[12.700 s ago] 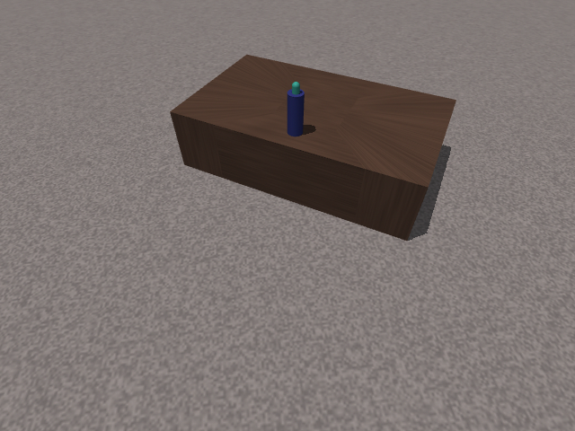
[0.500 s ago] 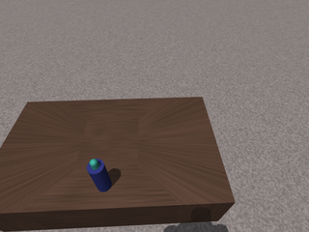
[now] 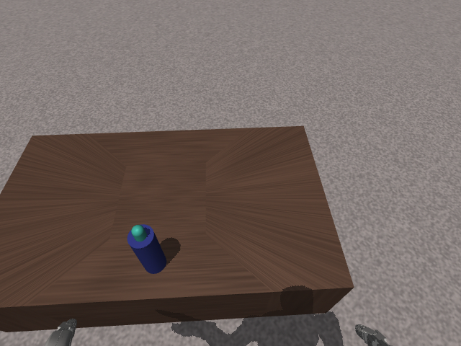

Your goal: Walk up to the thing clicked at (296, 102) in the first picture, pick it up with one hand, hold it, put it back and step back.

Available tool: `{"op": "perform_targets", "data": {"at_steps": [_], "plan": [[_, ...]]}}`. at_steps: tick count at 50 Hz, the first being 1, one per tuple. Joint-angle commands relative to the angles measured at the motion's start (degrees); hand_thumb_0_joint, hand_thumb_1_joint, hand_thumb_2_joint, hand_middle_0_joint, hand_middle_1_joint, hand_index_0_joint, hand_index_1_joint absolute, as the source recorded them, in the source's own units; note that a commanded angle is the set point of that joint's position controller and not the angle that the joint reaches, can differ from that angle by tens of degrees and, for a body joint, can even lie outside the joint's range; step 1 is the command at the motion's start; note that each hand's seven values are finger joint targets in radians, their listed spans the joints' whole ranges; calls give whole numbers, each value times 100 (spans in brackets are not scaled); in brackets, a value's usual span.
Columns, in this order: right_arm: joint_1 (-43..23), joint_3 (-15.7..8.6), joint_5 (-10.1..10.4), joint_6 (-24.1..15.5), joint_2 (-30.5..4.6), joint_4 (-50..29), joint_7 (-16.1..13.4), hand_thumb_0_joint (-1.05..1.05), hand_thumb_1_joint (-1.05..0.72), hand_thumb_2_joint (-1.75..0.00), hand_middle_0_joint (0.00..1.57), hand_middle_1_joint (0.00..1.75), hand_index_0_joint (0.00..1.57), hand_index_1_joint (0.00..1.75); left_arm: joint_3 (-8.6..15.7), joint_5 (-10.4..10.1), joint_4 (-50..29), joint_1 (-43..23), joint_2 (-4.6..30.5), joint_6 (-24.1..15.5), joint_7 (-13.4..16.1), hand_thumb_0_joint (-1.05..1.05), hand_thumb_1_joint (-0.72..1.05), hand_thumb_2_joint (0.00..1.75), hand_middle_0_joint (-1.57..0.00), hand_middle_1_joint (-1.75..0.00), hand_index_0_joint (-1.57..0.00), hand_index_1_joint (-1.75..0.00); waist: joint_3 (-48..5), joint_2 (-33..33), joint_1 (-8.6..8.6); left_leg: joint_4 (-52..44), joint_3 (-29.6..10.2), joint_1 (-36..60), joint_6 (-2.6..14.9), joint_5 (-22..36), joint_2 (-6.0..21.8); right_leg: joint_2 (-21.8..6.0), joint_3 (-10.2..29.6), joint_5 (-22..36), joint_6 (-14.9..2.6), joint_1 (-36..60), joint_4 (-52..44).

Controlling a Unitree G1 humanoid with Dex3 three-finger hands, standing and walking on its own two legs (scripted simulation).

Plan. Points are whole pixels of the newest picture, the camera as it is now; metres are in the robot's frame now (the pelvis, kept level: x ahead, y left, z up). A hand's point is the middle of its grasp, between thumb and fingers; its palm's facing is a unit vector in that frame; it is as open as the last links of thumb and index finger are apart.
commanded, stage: go down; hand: left
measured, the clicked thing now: (146, 247) +0.46 +0.24 -0.31
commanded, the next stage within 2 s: none
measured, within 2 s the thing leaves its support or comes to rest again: neither
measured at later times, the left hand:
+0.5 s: hand out of the picture +0.16 +0.27 -0.13, palm faces +0.03 -0.94 -0.34, open 17.5 cm
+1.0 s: hand out of the picture +0.14 +0.28 -0.12, palm faces +0.09 -0.93 -0.35, open 17.4 cm
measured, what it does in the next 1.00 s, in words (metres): lowers itself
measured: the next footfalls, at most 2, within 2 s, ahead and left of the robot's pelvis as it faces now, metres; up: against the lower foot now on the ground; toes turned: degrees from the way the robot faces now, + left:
none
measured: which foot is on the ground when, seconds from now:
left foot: down 0.00-1.00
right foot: down 0.00-1.00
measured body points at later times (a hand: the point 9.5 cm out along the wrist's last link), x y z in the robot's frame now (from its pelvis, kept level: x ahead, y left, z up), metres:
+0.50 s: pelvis +0.02 +0.01 -0.04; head +0.06 +0.02 +0.41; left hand +0.16 +0.32 -0.11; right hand +0.19 -0.24 -0.12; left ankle -0.02 +0.14 -0.73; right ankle +0.01 -0.14 -0.73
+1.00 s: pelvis +0.00 +0.00 -0.06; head +0.04 +0.01 +0.39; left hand +0.13 +0.33 -0.10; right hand +0.17 -0.25 -0.13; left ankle -0.02 +0.14 -0.73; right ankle +0.01 -0.14 -0.73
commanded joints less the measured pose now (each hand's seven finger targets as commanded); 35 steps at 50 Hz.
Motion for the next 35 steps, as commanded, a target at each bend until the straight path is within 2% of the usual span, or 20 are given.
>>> {"op": "perform_targets", "data": {"at_steps": [1, 2, 3, 4, 5, 6, 8, 9, 10, 11, 12, 13, 14, 19, 20, 21, 27, 28, 30, 35], "plan": [[-183, -292, 9, -301, -972, -924, -71, 0, -89, -89, 20, 30, 20, 30, 246, -30, -1118, 46, 1009, 465, -23, 0, -48, 3, -8, -3, -8, -3, -878, -54, 95, -142, 287, -12, 140, 1130, -201, 214, -392, 701, -200, 368, -140], [-232, -308, 9, -330, -997, -1037, -95, 0, -88, -89, 20, 30, 20, 30, 331, -44, -1782, -273, 1225, 472, -31, 0, -50, 3, -8, -3, -8, -3, -1093, 135, 133, -102, 256, 75, 113, 1222, -187, 217, -402, 759, -213, 363, -68], [-204, -301, 10, -353, -1002, -1044, -110, 0, -87, -88, 20, 30, 20, 30, 371, -33, -1714, -58, 1220, 534, -51, 0, -54, 1, -8, -3, -8, -3, -1036, 163, 81, -24, 254, -1, 103, 1203, -174, 216, -400, 736, -210, 270, 14], [-196, -288, 10, -382, -983, -1064, -124, 0, -87, -88, 20, 30, 20, 30, 274, -13, -1723, 145, 1083, 618, -84, 0, -55, 1, -8, -3, -9, -3, -987, 118, 52, 50, 225, -52, 99, 1296, -159, 217, -411, 808, -216, 227, 123], [-212, -298, -1, -407, -986, -1142, -142, 0, -86, -88, 20, 30, 20, 30, 308, -23, -2119, 126, 1148, 634, -120, 0, -56, 1, -8, -4, -8, -4, -1073, 218, 79, 141, 226, -104, 88, 1277, -166, 209, -405, 801, -203, 161, 199], [-206, -283, -3, -427, -955, -1166, -163, 0, -86, -88, 20, 30, 20, 30, 267, -18, -2102, 258, 1079, 708, -142, 0, -60, 1, -9, -4, -8, -4, -1059, 164, 17, 227, 192, -157, 91, 1303, -154, 212, -423, 823, -198, 83, 283], [-222, -280, -6, -452, -971, -1274, -208, 0, -86, -88, 20, 30, 20, 30, 384, -21, -2728, 239, 1265, 797, -136, 0, -61, 1, -9, -5, -9, -5, -1277, 338, 60, 382, 182, -192, 82, 1372, -160, 194, -419, 888, -200, 41, 447], [-172, -280, -12, -470, -962, -1286, -234, 0, -85, -88, 20, 30, 20, 30, 442, 1, -2742, 481, 1272, 863, -136, 0, -57, 1, -8, -4, -8, -4, -1348, 369, 71, 470, 173, -204, 71, 1499, -158, 185, -417, 961, -208, 44, 537], [-211, -269, -12, -465, -945, -1350, -246, 0, -85, -88, 20, 30, 20, 30, 341, -17, -2739, 767, 1102, 952, -172, 0, -58, 2, -8, -4, -8, -4, -1245, 299, 51, 545, 157, -314, 66, 1542, -147, 194, -441, 972, -202, -63, 606], [-215, -272, -22, -477, -953, -1398, -266, 0, -85, -88, 20, 30, 20, 30, 324, -34, -3022, 794, 1127, 1015, -194, 0, -61, 2, -8, -5, -8, -5, -1357, 307, 43, 630, 131, -335, 67, 1617, -137, 191, -456, 1031, -194, -91, 684], [-172, -263, -30, -500, -947, -1377, -281, 0, -85, -88, 20, 30, 20, 30, 334, -40, -3103, 820, 1140, 1095, -197, 0, -61, 2, -8, -5, -8, -5, -1423, 308, 19, 718, 104, -351, 63, 1745, -126, 194, -470, 1105, -194, -124, 776], [-198, -258, -27, -509, -939, -1464, -302, 0, -85, -88, 20, 30, 20, 30, 394, -51, -3413, 848, 1233, 1155, -195, 0, -61, 2, -9, -5, -8, -5, -1525, 422, 82, 801, 97, -383, 60, 1810, -129, 180, -470, 1135, -195, -160, 831], [-190, -263, -38, -531, -948, -1490, -320, 0, -85, -88, 20, 30, 20, 30, 379, -53, -3430, 977, 1186, 1206, -191, 0, -60, 1, -8, -4, -8, -4, -1530, 396, 20, 906, 109, -422, 78, 1811, -145, 171, -458, 1171, -183, -215, 898], [-142, -256, -47, -605, -938, -1633, -373, 0, -85, -88, 20, 30, 20, 30, 383, -113, -3984, 1329, 1189, 1498, -245, 0, -59, 2, -8, -4, -8, -4, -1528, 480, 6, 1197, 1, -722, 58, 1824, -94, 198, -526, 984, -191, -592, 1244], [-172, -273, -42, -620, -946, -1740, -379, 0, -85, -88, 20, 30, 20, 30, 447, -147, -4302, 1326, 1256, 1529, -256, 0, -59, 4, -7, -5, -7, -5, -1708, 558, 31, 1256, -15, -677, 54, 1941, -88, 196, -526, 1029, -196, -610, 1309], [-163, -254, -44, -628, -928, -1707, -393, 0, -84, -88, 20, 30, 20, 30, 359, -151, -4147, 1516, 1151, 1590, -261, 0, -60, 3, -8, -5, -7, -5, -1540, 461, -7, 1313, -25, -830, 65, 1827, -97, 200, -540, 982, -182, -710, 1344], [-165, -232, -34, -717, -878, -1959, -473, 0, -85, -88, 20, 30, 20, 30, 544, -206, -4723, 1761, 1254, 1845, -252, 0, -57, 5, -7, -4, -6, -4, -1684, 363, 14, 1576, -64, -1124, 103, 1568, -128, 175, -527, 849, -179, -881, 1528], [-143, -248, -31, -731, -871, -2010, -494, 0, -85, -88, 20, 30, 20, 30, 645, -216, -4898, 1758, 1341, 1859, -251, 0, -58, 4, -7, -3, -6, -4, -1766, 425, 45, 1640, -44, -1152, 114, 1495, -155, 160, -512, 854, -178, -910, 1533], [-127, -220, -31, -755, -848, -2010, -534, 0, -85, -88, 20, 30, 20, 30, 672, -236, -4919, 1817, 1353, 1920, -268, 0, -59, 5, -7, -4, -6, -4, -1652, 291, 20, 1706, -24, -1315, 134, 1239, -177, 159, -515, 739, -155, -913, 1531], [-94, -225, -32, -834, -851, -2054, -611, 0, -85, -88, 20, 30, 20, 30, 790, -288, -5091, 1968, 1419, 1976, -341, 0, -55, 5, -6, -3, -6, -3, -1690, 380, 28, 1741, -90, -1415, 125, 1110, -158, 173, -534, 520, -182, -1090, 1651]]}}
